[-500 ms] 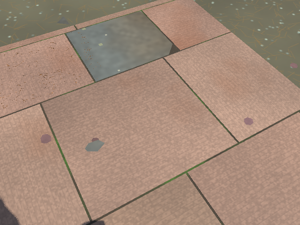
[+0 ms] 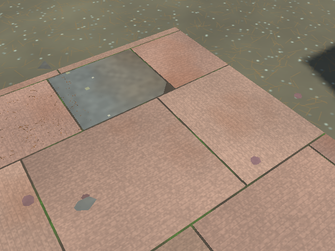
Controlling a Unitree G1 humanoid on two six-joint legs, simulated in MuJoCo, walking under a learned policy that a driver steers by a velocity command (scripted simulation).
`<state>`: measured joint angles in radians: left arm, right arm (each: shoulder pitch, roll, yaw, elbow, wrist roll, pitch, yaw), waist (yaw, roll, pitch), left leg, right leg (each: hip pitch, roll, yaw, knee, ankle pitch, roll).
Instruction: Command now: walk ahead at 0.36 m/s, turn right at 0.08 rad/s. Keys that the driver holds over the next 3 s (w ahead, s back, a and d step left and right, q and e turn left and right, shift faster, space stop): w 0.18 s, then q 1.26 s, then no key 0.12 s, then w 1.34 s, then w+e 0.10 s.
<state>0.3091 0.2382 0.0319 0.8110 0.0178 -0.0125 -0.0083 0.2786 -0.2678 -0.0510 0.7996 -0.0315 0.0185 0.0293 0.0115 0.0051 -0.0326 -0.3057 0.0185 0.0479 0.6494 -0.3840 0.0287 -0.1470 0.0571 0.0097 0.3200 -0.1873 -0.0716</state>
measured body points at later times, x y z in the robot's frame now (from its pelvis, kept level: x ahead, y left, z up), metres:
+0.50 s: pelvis +0.15 +0.00 -0.02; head +0.20 -0.01 +0.42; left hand +0.31 +0.25 -0.13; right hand +0.16 -0.27 -0.17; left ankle +0.02 +0.10 -0.73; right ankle +0.27 -0.08 -0.75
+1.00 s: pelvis +0.17 +0.01 -0.01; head +0.17 +0.05 +0.44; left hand +0.16 +0.31 -0.15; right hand +0.39 -0.19 -0.11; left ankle +0.14 +0.09 -0.75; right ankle +0.25 -0.09 -0.70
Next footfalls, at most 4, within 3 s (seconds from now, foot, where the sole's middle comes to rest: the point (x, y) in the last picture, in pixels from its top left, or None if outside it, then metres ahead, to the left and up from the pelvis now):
0.06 left None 0.05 0.11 -0.78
0.46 right None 0.31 -0.07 -0.78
0.90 left None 0.18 0.11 -0.78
1.38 right None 0.28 -0.06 -0.78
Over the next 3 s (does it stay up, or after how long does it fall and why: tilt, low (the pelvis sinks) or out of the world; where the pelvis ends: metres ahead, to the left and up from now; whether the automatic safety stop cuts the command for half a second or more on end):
stays up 0.61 0.45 0.00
